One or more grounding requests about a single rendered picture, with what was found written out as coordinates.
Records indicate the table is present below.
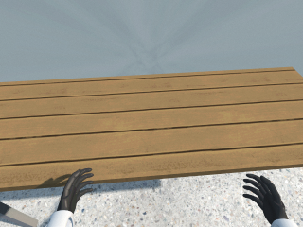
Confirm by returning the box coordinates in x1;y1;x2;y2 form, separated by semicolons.
0;66;303;227

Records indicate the robot left hand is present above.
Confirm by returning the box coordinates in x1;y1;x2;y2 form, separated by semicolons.
57;168;94;214

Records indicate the left robot forearm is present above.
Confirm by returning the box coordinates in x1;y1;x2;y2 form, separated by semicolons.
45;210;76;227

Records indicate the robot right hand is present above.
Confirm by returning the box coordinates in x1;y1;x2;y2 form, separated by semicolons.
242;173;288;225

